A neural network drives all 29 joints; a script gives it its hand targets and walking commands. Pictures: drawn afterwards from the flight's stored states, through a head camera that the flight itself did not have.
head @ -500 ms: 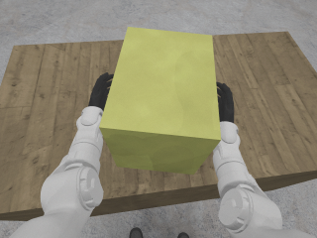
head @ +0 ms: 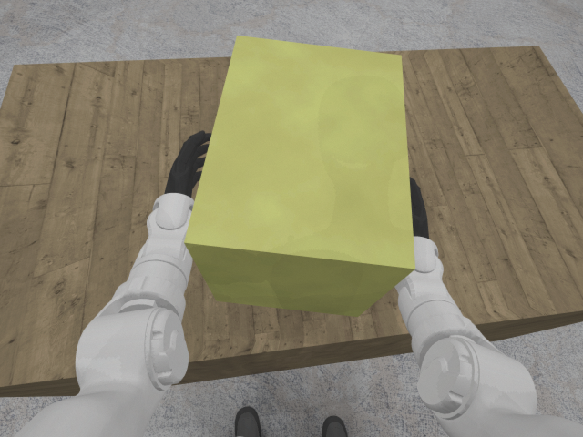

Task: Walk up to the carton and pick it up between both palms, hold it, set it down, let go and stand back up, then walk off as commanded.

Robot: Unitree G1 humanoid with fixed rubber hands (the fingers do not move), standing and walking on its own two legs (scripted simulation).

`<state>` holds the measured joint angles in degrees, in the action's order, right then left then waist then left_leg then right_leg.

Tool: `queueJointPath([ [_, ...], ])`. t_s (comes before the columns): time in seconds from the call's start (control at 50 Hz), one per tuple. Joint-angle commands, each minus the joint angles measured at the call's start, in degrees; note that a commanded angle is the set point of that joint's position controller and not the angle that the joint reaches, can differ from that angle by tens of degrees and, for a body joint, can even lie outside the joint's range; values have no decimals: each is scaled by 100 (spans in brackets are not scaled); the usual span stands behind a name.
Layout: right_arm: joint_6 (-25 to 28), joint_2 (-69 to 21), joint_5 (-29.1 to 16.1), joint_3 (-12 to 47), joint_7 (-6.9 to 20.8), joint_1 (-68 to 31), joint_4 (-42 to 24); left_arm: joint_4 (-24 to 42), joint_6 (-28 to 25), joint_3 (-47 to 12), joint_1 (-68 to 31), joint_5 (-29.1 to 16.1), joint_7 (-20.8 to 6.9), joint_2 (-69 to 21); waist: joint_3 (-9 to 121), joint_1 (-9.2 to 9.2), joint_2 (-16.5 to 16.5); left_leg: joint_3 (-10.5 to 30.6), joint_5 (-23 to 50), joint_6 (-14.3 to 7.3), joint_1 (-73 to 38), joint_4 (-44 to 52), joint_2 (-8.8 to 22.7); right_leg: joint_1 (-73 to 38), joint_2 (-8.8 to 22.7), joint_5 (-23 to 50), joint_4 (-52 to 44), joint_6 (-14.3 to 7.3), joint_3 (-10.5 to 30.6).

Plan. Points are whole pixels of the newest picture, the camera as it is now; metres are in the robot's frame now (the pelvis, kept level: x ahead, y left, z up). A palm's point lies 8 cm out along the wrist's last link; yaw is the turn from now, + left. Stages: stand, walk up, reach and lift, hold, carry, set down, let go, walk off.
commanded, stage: set down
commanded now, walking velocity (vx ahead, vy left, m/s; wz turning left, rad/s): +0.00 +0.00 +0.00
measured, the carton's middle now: (302, 187) +0.45 -0.04 -0.02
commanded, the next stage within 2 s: none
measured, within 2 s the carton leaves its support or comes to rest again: neither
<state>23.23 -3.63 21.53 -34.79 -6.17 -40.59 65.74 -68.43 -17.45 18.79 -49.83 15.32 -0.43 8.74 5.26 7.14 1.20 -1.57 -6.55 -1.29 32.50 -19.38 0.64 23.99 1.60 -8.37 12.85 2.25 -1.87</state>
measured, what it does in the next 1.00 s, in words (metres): shifts its weight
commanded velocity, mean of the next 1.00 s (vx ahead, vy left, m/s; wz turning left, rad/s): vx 0.00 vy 0.00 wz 0.00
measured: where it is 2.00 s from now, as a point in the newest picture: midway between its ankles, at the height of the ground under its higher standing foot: outside the picture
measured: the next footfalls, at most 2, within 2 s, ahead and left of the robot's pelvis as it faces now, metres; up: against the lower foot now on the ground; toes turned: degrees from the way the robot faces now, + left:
none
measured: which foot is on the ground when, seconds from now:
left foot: down 0.00-1.00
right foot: down 0.00-1.00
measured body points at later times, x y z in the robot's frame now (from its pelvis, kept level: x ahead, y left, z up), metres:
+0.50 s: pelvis +0.00 +0.01 -0.01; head +0.12 +0.03 +0.42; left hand +0.46 +0.13 -0.02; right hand +0.37 -0.20 -0.04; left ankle +0.01 +0.10 -0.74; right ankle -0.05 -0.15 -0.74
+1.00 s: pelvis -0.05 +0.01 -0.01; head +0.06 +0.05 +0.42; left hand +0.40 +0.17 -0.02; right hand +0.33 -0.21 -0.01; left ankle +0.01 +0.10 -0.74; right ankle -0.05 -0.15 -0.74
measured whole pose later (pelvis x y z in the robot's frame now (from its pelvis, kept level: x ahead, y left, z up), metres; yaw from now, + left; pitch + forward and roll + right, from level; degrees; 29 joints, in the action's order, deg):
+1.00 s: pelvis -0.05 +0.01 -0.01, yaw -1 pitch +24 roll -4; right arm 26.1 5.2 -1.2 -10.9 -10.6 -39.8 71.1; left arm -78.6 -24.2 -3.0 -47.3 -4.2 -1.5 17.2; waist 12.2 6.9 -0.2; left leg -1.2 -5.4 -0.7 45.5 -26.7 1.9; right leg 36.8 0.6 -6.8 19.8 3.0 -1.8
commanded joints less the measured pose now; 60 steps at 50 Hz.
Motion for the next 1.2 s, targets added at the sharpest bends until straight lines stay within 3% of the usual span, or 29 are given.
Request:
queueJointPath([
  [0.0, 455, 490, -1361, 1447, -321, -2484, -218, -701, -450, -959, -3035, -1169, 265, 494, 4744, 178, -639, 25, 2290, 515, -1996, -1333, -8, 249, -377, 2935, 1079, -184, -129],
  [0.02, 555, 448, -1550, 1628, -341, -2523, -186, -996, -499, -892, -2893, -1259, 190, 517, 4915, 38, -392, 9, 2591, 504, -1780, -1421, -40, -91, -326, 3692, 1207, -119, -73],
  [0.08, 784, 779, -1793, 1731, -470, -2395, 384, -1024, -725, -1012, -2981, -1308, 204, 634, 5665, 187, -769, 36, 3151, 658, -1790, -1637, -72, -56, -320, 4344, 1559, -30, -76],
  [0.14, 1086, 1075, -2012, 1761, -522, -2512, 549, -791, -789, -1045, -3179, -1359, 254, 587, 5879, 222, -1086, 174, 4082, 870, -2520, -1914, 90, 522, -459, 4052, 1468, -89, -149],
  [0.18, 1373, 1063, -2248, 2007, -499, -2240, 851, -690, -754, -1116, -2726, -1204, 249, 341, 5772, 36, -1348, 221, 5321, 1005, -3330, -2249, 209, 1137, -619, 3553, 1371, -230, -239],
  [0.2, 1518, 1157, -2206, 1969, -544, -1833, 1056, -660, -700, -1089, -2549, -1096, 225, 320, 5576, 160, -1475, 176, 5407, 1065, -3494, -2272, 176, 1217, -605, 3696, 1293, -202, -266],
  [0.22, 1545, 1089, -2257, 1841, -528, -2190, 912, -550, -715, -1004, -2777, -1039, 263, 374, 5792, -15, -1591, 155, 5491, 1084, -3437, -2267, 212, 1247, -634, 3421, 1242, -286, -237],
  [0.32, 1832, 1409, -2450, 1972, -481, -1940, 906, -310, -808, -942, -2456, -1143, 255, 574, 5741, -143, -1661, 85, 5566, 1253, -3594, -2409, 196, 1502, -745, 3016, 1143, -221, -322],
  [0.36, 1891, 1448, -2475, 1934, -422, -2085, 822, -350, -807, -1027, -2407, -1187, 277, 431, 5955, -213, -1633, 119, 5855, 1344, -3703, -2449, 323, 1700, -728, 2915, 865, -400, -297],
  [0.4, 1885, 1453, -2601, 2270, -442, -1590, 860, -346, -775, -796, -1880, -1072, 200, 563, 5563, -359, -1423, -2, 5391, 1170, -3626, -2258, 170, 1312, -753, 3116, 935, -207, -276],
  [0.42, 1861, 1567, -2613, 2249, -439, -1348, 1018, -226, -737, -747, -1852, -1083, 180, 647, 5268, -236, -1293, -18, 5352, 1214, -3689, -2228, 151, 1170, -743, 3126, 961, -143, -250],
  [0.44, 1779, 1447, -2649, 2434, -437, -1549, 808, -541, -749, -645, -1670, -1144, 128, 639, 5339, -539, -918, -40, 5009, 1048, -3404, -2149, 145, 1126, -726, 3169, 980, -156, -174],
  [0.46, 1746, 1470, -2616, 2410, -517, -1515, 876, -647, -787, -870, -1841, -1250, 43, 796, 4930, -191, -852, -45, 4413, 995, -2976, -2059, 36, 821, -621, 3488, 1105, -73, -122],
  [0.54, 1533, 1347, -2747, 2837, -544, -1206, 613, -922, -830, -566, -1517, -1403, -149, 1205, 4663, -395, -309, -155, 3174, 748, -2285, -1600, -136, -59, -494, 3718, 1193, 150, 26],
  [0.58, 1310, 1566, -2758, 2700, -529, -1716, 839, -1159, -852, -870, -1953, -1587, -163, 1223, 4160, -208, -395, -52, 2512, 682, -2199, -1384, -81, 217, -460, 3095, 1096, 101, -42],
  [0.62, 1334, 1288, -2912, 2961, -506, -1054, 247, -664, -925, -841, -1351, -1590, -179, 1367, 4416, -500, -370, -141, 2145, 582, -2298, -1353, -166, 110, -488, 2671, 1081, 158, 53],
  [0.66, 1132, 1571, -2898, 2686, -520, -1694, 392, -851, -950, -1220, -2177, -1892, -165, 1299, 4328, -121, -403, -42, 1732, 621, -2140, -1270, -115, 518, -492, 2017, 964, 52, -88],
  [0.68, 889, 1774, -2851, 2426, -490, -2114, 441, -963, -967, -1439, -2747, -2162, -108, 1367, 4133, 80, -455, 43, 890, 613, -2104, -1147, -59, 1007, -510, 987, 870, 33, -199],
  [0.7, 846, 1493, -3012, 2828, -457, -1434, 152, -850, -951, -1276, -1965, -2067, -148, 1511, 4004, -302, -314, -65, 987, 471, -2164, -1141, -83, 808, -444, 1102, 850, 26, -82],
  [0.74, 547, 1754, -2983, 2527, -405, -1956, 60, -1083, -998, -1553, -2503, -2352, -107, 1680, 3861, -59, -210, -21, 132, 344, -1863, -966, -64, 1140, -408, 358, 842, 27, -108],
  [0.86, 304, 1752, -3012, 2445, -445, -1825, -355, -744, -986, -2451, -2271, -2912, -80, 1430, 3884, 77, -639, 338, -737, 574, -2323, -914, 66, 1589, -386, -337, 964, -53, -296],
  [0.88, 405, 1676, -3154, 2587, -430, -1462, -562, -365, -1001, -2415, -1883, -2797, -70, 1396, 4117, -143, -854, 371, -458, 682, -2558, -930, 81, 1452, -375, -133, 967, -80, -277],
  [0.92, 335, 1878, -3263, 2592, -448, -1809, -246, -655, -978, -2580, -2211, -2873, -82, 1482, 4029, -17, -1070, 336, -419, 779, -2468, -1013, 65, 1636, -431, -181, 1080, -109, -354],
  [1.0, 503, 1689, -3552, 3165, -454, -739, -61, -135, -925, -2102, -1311, -2494, -191, 1463, 4059, -315, -1255, 242, 736, 816, -3106, -1096, -12, 1245, -479, 496, 987, -109, -313],
  [1.04, 632, 1880, -3485, 3043, -467, -530, 270, 0, -875, -1860, -1094, -2182, -228, 1433, 4103, -191, -1276, 283, 1350, 955, -3249, -1147, 29, 1232, -587, 875, 1015, -88, -340],
  [1.06, 849, 1572, -3504, 3461, -519, 124, -187, 388, -865, -1529, -216, -2085, -328, 1353, 4270, -505, -1140, 128, 2112, 878, -3394, -1249, -85, 683, -565, 1519, 954, -59, -282],
  [1.1, 870, 1755, -3421, 3230, -589, -348, 67, 549, -927, -1397, -980, -2007, -337, 1609, 4377, -228, -1302, 190, 2420, 881, -3286, -1350, -81, 840, -570, 1719, 950, -15, -283],
  [1.12, 1037, 1678, -3539, 3449, -571, 249, -224, 718, -966, -1320, -369, -1939, -428, 1707, 4360, -404, -1165, 117, 2748, 852, -3367, -1441, -156, 546, -558, 2046, 936, 35, -231],
  [1.18, 1255, 1452, -3529, 3584, -637, 22, -423, 1308, -1051, -1280, -427, -1906, -481, 1713, 4584, -392, -1313, 112, 3189, 870, -3276, -1590, -166, 524, -578, 2150, 957, 44, -253],
])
